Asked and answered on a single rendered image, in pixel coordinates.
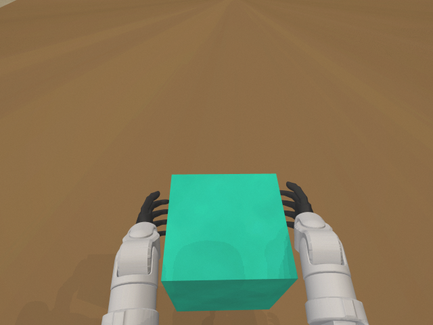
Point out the robot left hand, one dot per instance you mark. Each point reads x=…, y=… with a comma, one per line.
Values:
x=147, y=214

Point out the robot right hand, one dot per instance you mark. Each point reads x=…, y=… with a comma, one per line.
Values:
x=300, y=204

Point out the left robot forearm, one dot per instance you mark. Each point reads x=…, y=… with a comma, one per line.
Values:
x=135, y=278

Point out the carton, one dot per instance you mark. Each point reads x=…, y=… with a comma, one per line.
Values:
x=227, y=245

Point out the right robot forearm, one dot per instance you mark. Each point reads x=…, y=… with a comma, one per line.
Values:
x=331, y=298

